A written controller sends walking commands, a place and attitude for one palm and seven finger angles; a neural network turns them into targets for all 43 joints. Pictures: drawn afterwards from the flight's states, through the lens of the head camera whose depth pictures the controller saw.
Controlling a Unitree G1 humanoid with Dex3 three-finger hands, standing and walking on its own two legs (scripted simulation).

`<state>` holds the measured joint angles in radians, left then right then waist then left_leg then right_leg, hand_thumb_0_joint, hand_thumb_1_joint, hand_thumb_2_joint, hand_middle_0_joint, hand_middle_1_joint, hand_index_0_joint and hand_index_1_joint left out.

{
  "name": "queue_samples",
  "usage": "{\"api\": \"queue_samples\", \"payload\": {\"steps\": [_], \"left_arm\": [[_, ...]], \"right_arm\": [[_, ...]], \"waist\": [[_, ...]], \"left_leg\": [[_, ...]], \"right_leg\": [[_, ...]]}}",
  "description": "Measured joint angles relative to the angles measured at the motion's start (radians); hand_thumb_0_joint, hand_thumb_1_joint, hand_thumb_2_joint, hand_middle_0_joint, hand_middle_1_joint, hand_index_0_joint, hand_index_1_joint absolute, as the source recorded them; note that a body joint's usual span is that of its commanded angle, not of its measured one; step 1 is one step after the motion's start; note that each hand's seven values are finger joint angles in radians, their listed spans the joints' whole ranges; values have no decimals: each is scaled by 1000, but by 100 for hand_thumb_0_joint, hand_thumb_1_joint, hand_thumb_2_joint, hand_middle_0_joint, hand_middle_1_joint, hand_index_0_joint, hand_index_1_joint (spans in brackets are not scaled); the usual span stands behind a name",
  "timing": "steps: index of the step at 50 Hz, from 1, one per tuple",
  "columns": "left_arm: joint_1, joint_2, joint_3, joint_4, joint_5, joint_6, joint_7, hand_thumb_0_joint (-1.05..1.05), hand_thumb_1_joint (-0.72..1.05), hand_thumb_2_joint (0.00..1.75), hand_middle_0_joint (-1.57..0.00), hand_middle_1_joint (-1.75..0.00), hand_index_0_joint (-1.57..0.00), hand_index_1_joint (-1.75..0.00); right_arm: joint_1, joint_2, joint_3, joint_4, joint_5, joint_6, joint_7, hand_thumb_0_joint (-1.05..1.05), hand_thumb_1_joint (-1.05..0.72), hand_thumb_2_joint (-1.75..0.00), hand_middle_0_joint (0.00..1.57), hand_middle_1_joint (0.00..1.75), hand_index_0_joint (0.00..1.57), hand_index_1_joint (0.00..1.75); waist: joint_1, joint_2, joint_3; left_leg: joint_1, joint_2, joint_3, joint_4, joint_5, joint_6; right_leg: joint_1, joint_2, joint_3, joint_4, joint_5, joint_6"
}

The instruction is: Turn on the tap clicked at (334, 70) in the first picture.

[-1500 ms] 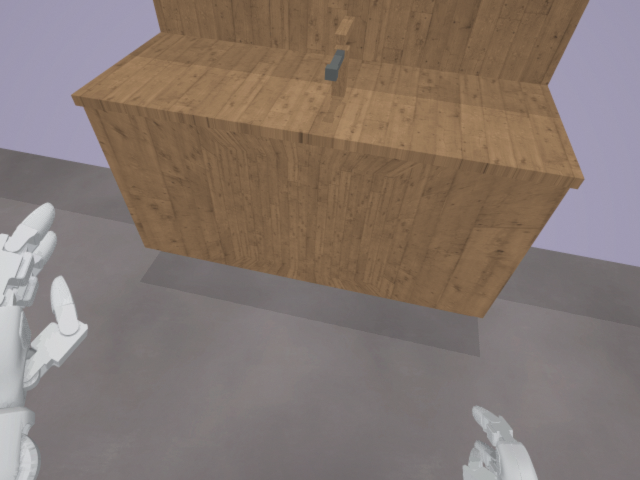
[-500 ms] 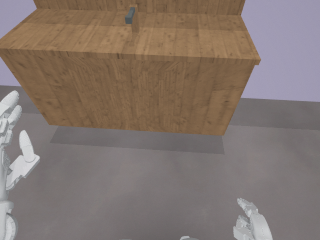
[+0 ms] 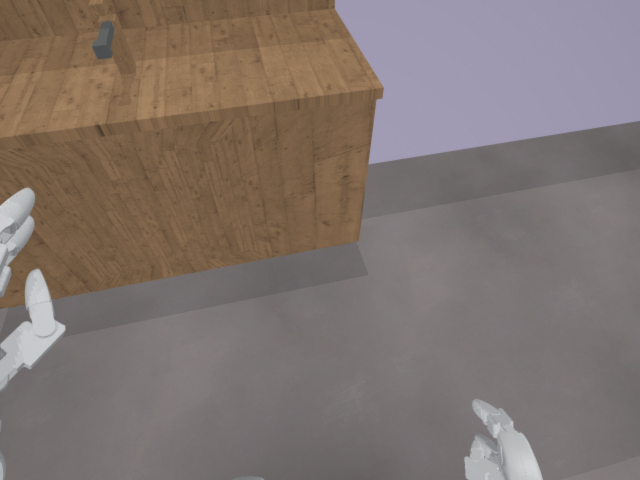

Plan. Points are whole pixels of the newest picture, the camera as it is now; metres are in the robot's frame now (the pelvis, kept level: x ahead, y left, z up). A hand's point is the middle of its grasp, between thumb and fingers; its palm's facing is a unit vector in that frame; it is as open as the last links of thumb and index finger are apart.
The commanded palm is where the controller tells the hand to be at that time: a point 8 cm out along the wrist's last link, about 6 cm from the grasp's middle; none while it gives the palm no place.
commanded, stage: turn to face it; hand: left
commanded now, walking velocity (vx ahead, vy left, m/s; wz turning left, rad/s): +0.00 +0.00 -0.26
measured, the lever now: (102, 49) +0.90 +0.49 +0.08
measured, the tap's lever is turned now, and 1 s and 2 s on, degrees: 0 0 0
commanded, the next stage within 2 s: take the last steps up to it in 0.02 s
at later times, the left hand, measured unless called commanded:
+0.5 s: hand (50, 334) +0.21 +0.23 +0.17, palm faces +0.35 -0.83 -0.44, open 7.4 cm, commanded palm +0.16 +0.28 +0.18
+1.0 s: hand (45, 254) +0.29 +0.27 +0.17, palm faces +0.38 -0.81 -0.45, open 7.4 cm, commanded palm +0.24 +0.32 +0.18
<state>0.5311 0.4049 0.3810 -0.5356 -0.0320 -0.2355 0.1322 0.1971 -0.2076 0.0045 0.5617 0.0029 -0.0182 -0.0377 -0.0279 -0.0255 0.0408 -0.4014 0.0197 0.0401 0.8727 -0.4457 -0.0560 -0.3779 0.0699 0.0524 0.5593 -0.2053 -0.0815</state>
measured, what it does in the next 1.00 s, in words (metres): steps on the spot: left foot, then left foot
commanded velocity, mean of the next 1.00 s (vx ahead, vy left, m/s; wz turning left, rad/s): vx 0.27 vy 0.14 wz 0.01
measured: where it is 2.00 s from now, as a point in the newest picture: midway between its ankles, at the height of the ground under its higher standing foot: (279, 445)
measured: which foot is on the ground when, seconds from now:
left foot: up 0.00-0.08, down 0.10-0.32, up 0.34-0.60, down 0.62-0.88, up 0.90-1.00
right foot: down 0.00-1.00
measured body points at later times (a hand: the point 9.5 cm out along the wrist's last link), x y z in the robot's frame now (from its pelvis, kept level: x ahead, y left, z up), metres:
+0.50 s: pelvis -0.01 +0.01 +0.00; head +0.00 +0.00 +0.45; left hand +0.19 +0.27 +0.20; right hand +0.12 -0.24 -0.10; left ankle +0.00 +0.15 -0.69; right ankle +0.01 -0.08 -0.73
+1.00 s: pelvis +0.07 +0.05 +0.00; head +0.08 +0.02 +0.45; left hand +0.27 +0.31 +0.20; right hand +0.22 -0.18 -0.12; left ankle +0.05 +0.18 -0.66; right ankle +0.07 -0.04 -0.73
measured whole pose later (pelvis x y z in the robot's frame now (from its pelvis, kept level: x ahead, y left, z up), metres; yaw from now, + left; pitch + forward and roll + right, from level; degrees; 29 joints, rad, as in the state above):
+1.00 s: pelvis +0.07 +0.05 +0.00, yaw -1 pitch +0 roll +1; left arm 0.44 0.33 0.33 -0.42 0.00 -0.26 0.13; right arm 0.21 -0.20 0.00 0.68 0.00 -0.06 -0.04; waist 0.00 0.03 0.02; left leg -0.48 0.04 0.05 1.12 -0.40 -0.02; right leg -0.26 -0.06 -0.16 0.61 -0.35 -0.04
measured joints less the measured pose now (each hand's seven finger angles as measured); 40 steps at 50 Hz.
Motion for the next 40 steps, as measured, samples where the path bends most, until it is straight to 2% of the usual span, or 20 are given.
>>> {"api": "queue_samples", "payload": {"steps": [3, 5, 6, 8, 10, 13, 15, 16, 18, 20, 22, 26, 29, 31, 32, 33, 36, 38, 40], "left_arm": [[-2, 10, 9, 2, 3, -1, 4, 1, 89, 90, -22, -30, -22, -30], [-17, 2, 1, 3, 5, 6, 7, 1, 89, 90, -21, -30, -22, -30], [-32, 0, -2, 9, 7, 9, 8, 1, 89, 90, -21, -30, -22, -30], [-46, -12, -6, 34, 10, 14, 8, 1, 89, 90, -21, -30, -22, -30], [-47, -33, -17, 60, 17, 27, 9, 1, 89, 90, -21, -30, -22, -30], [-47, -53, -40, 75, 29, 44, 14, 1, 89, 90, -21, -30, -21, -30], [-59, -60, -51, 85, 38, 42, 17, 1, 89, 90, -21, -30, -21, -30], [-71, -64, -59, 92, 42, 41, 16, 1, 89, 90, -21, -30, -21, -30], [-98, -67, -76, 103, 43, 35, 12, 1, 89, 90, -21, -30, -21, -30], [-103, -69, -83, 107, 41, 23, 9, 1, 89, 90, -21, -30, -22, -30], [-84, -66, -75, 100, 39, 9, 5, 1, 89, 90, -21, -30, -22, -30], [-34, -42, -45, 78, 36, -15, 8, 1, 89, 90, -21, -30, -22, -30], [-26, -41, -36, 62, 34, -15, 18, 1, 89, 90, -21, -30, -22, -30], [-34, -51, -37, 52, 32, -14, 23, 1, 89, 90, -21, -30, -22, -30], [-46, -53, -35, 48, 31, -14, 25, 1, 89, 90, -21, -30, -22, -30], [-60, -52, -29, 55, 30, -16, 27, 1, 89, 90, -21, -30, -22, -30], [-93, -53, -19, 110, 35, -13, 26, 1, 89, 90, -21, -30, -21, -30], [-102, -54, -22, 127, 36, -1, 23, 1, 89, 90, -21, -30, -21, -30], [-95, -57, -29, 119, 33, 5, 20, 1, 89, 90, -21, -30, -21, -30]], "right_arm": [[15, -21, -10, -3, 5, 2, -7, 1, -91, -90, 20, 30, 20, 30], [26, -40, -18, -9, 8, 2, -13, 1, -91, -90, 20, 30, 20, 30], [25, -38, -23, -4, 10, 2, -17, 1, -91, -90, 20, 30, 20, 30], [25, -30, -24, 3, 12, 3, -24, 1, -91, -90, 20, 30, 20, 30], [35, -22, -23, 4, 9, -11, -27, 1, -91, -90, 20, 30, 20, 30], [52, -6, -8, 11, 6, -40, -28, 1, -91, -90, 20, 30, 20, 30], [51, 2, 3, 21, 4, -50, -26, 1, -91, -90, 20, 30, 20, 30], [49, 5, 5, 29, 2, -49, -26, 1, -91, -90, 20, 30, 20, 30], [47, 10, 3, 52, 1, -43, -21, 1, -91, -90, 20, 30, 20, 30], [44, 8, 2, 74, -2, -32, -19, 1, -91, -90, 20, 30, 20, 30], [45, 4, 3, 85, -4, -20, -17, 1, -91, -90, 20, 30, 20, 30], [61, 0, -2, 88, -8, -15, -21, 1, -91, -90, 20, 30, 20, 30], [74, -12, -11, 85, -10, -30, -29, 1, -91, -90, 20, 30, 20, 30], [82, -28, -20, 76, -9, -44, -37, 1, -91, -90, 20, 30, 20, 30], [78, -29, -26, 75, -7, -50, -41, 1, -91, -90, 20, 30, 20, 30], [67, -23, -29, 78, -5, -54, -44, 1, -91, -90, 20, 30, 20, 30], [43, 8, -26, 89, -2, -71, -42, 1, -91, -90, 20, 30, 20, 30], [36, 30, -17, 91, 0, -84, -36, 1, -91, -90, 20, 30, 20, 30], [33, 45, -5, 88, 0, -94, -28, 1, -91, -90, 20, 30, 20, 30]], "waist": [[7, -5, -23], [11, 9, -37], [15, 0, -35], [30, -17, -40], [31, -6, -56], [30, 17, -73], [28, 35, -73], [22, 46, -72], [15, 45, -70], [12, 36, -65], [6, 29, -60], [6, 2, -48], [21, -7, -33], [30, 8, -29], [33, 7, -22], [39, -3, -15], [30, 0, -25], [23, 13, -33], [20, 28, -37]], "left_leg": [[77, -6, 5, -194, 49, 17], [145, 10, 10, -342, 114, 39], [153, 9, 16, -359, 147, 44], [163, 8, 38, -352, 152, 44], [169, 18, 43, -344, 140, 43], [170, 37, 40, -310, 115, 35], [157, 54, 35, -261, 88, 28], [145, 58, 23, -233, 65, 37], [91, 39, 4, -104, -3, 46], [25, 15, -7, 52, -10, 46], [-17, 12, -2, 106, 9, 45], [-8, 34, 30, -58, 58, 52], [59, 36, 56, -236, 104, 60], [121, 38, 69, -347, 122, 69], [129, 33, 74, -359, 200, 70], [128, 26, 85, -335, 223, 66], [132, 21, 96, -301, 177, 68], [143, 24, 92, -311, 164, 70], [155, 30, 92, -318, 159, 65]], "right_leg": [[-3, 12, 14, -28, 25, 6], [-10, 29, 9, -23, 27, 13], [-13, 28, 13, -11, 23, 20], [-24, 18, 15, 46, -62, 51], [-27, -3, -26, 131, -152, 75], [41, -41, -86, 91, -179, 86], [76, -45, -114, 30, -91, 65], [73, -41, -125, 39, -77, 47], [68, -50, -138, 56, -90, 24], [77, -65, -141, 37, -91, 18], [92, -79, -139, 3, -73, 26], [112, -109, -131, -39, -56, 42], [123, -129, -124, -24, -74, 62], [121, -132, -124, 19, -106, 78], [113, -138, -118, 58, -131, 83], [97, -145, -103, 118, -184, 85], [18, -135, -101, 345, -297, 89], [-7, -130, -127, 378, -302, 96], [0, -128, -159, 311, -287, 100]]}}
